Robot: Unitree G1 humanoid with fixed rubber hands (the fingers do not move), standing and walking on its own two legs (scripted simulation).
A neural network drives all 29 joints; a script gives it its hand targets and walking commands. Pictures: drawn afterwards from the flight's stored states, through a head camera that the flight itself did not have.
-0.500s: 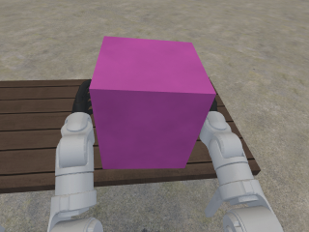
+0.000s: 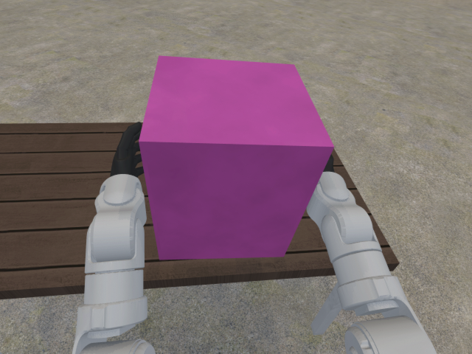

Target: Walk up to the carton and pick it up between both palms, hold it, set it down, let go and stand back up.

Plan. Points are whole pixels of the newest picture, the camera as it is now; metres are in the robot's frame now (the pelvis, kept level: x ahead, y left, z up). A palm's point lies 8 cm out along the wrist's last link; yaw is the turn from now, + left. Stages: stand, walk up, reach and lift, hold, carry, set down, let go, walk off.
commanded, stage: hold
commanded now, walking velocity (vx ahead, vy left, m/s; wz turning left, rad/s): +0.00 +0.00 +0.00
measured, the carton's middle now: (225, 163) +0.37 +0.00 +0.17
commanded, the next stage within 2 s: none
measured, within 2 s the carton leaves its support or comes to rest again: neither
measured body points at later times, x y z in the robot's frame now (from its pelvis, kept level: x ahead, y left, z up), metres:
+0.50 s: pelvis -0.01 -0.02 +0.00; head -0.04 +0.00 +0.45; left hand +0.36 +0.14 +0.17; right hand +0.37 -0.17 +0.16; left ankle +0.01 +0.10 -0.75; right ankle +0.04 -0.12 -0.75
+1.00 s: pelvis -0.01 -0.01 +0.00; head -0.03 +0.01 +0.45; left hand +0.37 +0.15 +0.17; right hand +0.38 -0.15 +0.17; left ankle +0.01 +0.10 -0.75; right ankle +0.04 -0.12 -0.75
